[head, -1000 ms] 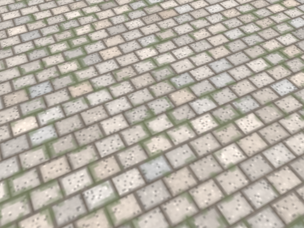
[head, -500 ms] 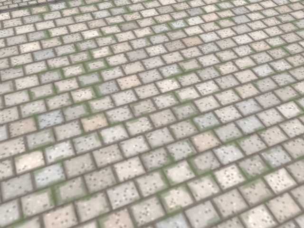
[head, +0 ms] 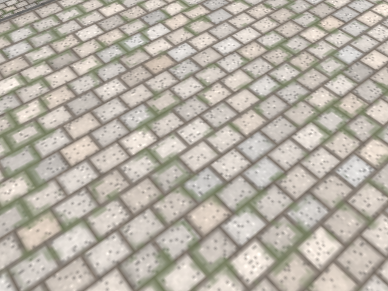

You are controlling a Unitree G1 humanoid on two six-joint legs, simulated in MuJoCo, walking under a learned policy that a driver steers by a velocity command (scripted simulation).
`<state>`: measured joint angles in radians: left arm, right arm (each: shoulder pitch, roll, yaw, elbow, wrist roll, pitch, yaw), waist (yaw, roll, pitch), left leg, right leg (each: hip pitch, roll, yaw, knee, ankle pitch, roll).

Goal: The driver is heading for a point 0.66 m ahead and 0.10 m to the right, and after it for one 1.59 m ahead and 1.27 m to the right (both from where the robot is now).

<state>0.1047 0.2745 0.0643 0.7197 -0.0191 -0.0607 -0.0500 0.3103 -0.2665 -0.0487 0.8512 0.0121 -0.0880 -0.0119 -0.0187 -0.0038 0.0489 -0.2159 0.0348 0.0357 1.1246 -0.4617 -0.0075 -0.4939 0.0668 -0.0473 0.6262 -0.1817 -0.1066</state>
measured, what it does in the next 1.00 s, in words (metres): walks ahead, turning right: left foot, then right foot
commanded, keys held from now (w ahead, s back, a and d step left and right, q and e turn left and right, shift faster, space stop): w+e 0.58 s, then w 0.24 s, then w+e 0.18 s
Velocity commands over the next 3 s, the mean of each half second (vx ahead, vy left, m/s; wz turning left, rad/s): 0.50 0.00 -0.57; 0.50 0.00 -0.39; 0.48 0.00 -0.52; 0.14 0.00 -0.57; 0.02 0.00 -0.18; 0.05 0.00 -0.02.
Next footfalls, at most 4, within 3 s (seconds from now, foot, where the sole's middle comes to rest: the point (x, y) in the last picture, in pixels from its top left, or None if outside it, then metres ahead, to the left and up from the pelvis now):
0.42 left None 0.43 0.10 -0.75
0.92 right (271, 249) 0.57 -0.24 -0.75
1.42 left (254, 165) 0.92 -0.23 -0.75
1.88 right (320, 196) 0.77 -0.46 -0.75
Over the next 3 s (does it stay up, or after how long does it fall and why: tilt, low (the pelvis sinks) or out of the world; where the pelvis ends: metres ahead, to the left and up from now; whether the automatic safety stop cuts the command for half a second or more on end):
stays up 0.87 -0.37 0.02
